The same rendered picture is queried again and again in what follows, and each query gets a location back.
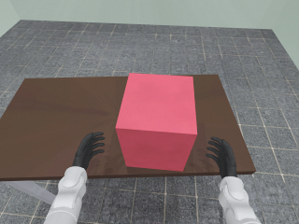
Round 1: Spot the robot left hand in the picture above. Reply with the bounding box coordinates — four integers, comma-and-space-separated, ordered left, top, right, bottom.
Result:
72, 132, 105, 171

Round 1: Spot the robot right hand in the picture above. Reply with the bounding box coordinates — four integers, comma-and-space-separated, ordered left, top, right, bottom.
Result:
206, 136, 237, 179

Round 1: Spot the left robot forearm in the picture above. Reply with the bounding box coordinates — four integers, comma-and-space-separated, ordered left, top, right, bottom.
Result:
43, 166, 88, 224

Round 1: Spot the right robot forearm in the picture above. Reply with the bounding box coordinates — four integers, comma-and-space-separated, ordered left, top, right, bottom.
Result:
218, 176, 262, 224

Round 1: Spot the carton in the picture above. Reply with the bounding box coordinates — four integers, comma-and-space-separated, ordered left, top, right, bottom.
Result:
115, 73, 197, 172

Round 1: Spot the table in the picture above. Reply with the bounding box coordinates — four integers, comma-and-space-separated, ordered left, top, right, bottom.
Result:
0, 74, 256, 205

